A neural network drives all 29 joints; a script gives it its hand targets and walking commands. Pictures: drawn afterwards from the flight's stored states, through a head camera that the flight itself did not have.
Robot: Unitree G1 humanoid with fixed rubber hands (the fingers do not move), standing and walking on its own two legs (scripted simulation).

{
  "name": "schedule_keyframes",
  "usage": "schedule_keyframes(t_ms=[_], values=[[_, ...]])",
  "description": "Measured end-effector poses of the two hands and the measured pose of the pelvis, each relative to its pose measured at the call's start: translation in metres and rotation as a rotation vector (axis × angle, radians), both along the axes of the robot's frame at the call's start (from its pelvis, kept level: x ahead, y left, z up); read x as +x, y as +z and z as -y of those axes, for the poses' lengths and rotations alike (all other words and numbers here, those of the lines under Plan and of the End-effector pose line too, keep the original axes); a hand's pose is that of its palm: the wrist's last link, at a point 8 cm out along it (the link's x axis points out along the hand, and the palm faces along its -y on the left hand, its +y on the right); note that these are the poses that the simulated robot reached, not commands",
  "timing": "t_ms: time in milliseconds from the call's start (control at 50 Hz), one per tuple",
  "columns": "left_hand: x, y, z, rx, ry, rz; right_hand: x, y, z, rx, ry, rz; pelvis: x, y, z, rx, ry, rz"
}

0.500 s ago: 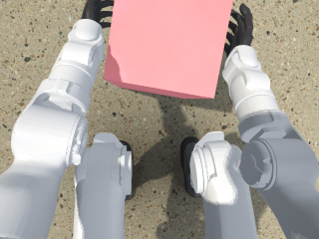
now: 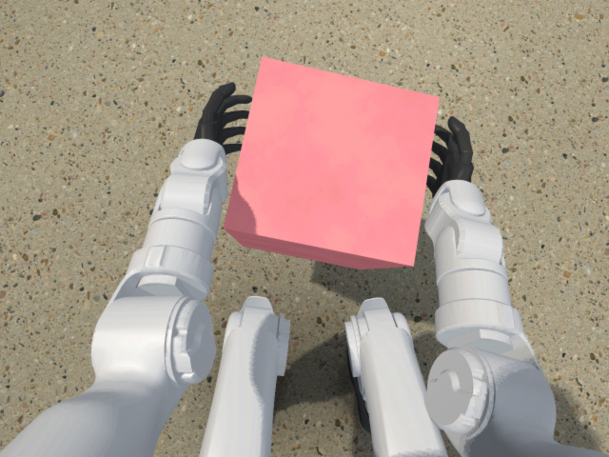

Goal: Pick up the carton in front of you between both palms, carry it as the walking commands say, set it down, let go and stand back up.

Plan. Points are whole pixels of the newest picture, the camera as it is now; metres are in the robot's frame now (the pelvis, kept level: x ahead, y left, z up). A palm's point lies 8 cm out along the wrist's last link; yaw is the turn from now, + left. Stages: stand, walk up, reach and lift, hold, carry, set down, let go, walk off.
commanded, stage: reach and lift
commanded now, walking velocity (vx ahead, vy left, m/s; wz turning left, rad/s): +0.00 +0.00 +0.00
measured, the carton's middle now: (322, 186) +0.48 +0.00 -0.14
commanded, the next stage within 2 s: none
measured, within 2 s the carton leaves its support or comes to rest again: neither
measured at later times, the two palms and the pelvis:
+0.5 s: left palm (166, 120) +0.46 +0.15 +0.08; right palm (530, 150) +0.44 -0.15 +0.09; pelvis +0.04 +0.00 +0.13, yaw +1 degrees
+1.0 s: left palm (21, 29) +0.41 +0.15 +0.24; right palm out of the picture +0.41 -0.15 +0.24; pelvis +0.10 -0.01 +0.26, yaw +2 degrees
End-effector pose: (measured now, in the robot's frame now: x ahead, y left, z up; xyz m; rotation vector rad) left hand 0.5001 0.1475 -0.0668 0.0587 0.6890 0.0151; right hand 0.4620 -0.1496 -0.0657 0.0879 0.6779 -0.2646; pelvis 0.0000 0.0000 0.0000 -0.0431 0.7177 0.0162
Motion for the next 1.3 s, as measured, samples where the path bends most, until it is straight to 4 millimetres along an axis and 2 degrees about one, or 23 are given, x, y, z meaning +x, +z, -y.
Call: schedule_keyframes(t_ms=[240,660,940,1120,1300], values=[[-0.021,0.062,-0.002,-0.02,0.047,0.012,-0.008,0.067,0.0,0.004,0.025,0.015,0.018,0.057,0.004,0.015,0.002,0.02],[-0.06,0.201,-0.004,-0.035,0.111,0.001,-0.033,0.207,-0.001,0.004,0.068,0.004,0.063,0.179,0.004,0.03,0.01,0.223],[-0.085,0.285,-0.004,-0.032,0.147,0.009,-0.047,0.291,-0.001,-0.003,0.105,0.011,0.094,0.252,0.006,0.043,0.012,0.405],[-0.099,0.34,-0.002,-0.021,0.168,0.019,-0.053,0.344,0.0,-0.015,0.143,0.02,0.108,0.286,0.008,0.05,0.015,0.558],[-0.112,0.385,-0.002,0.01,0.165,0.028,-0.06,0.389,0.0,-0.045,0.183,0.029,0.111,0.302,0.01,0.057,0.016,0.711]])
